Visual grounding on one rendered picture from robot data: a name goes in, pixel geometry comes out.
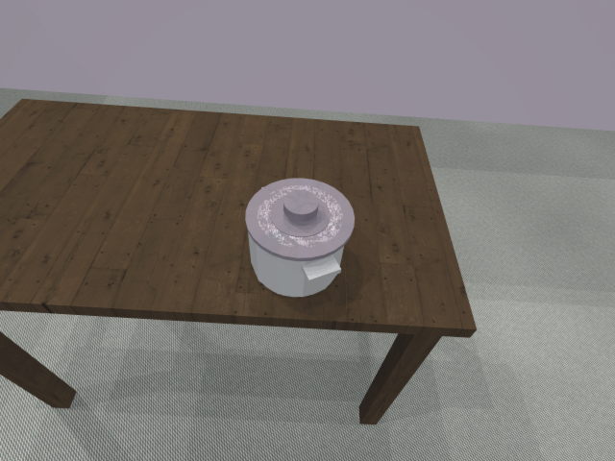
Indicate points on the lid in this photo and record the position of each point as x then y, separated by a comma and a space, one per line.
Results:
282, 237

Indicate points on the pot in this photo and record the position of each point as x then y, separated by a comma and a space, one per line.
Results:
294, 278

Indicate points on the table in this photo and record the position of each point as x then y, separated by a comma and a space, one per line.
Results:
134, 212

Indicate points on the knob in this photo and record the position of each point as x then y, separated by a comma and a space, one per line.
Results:
300, 205

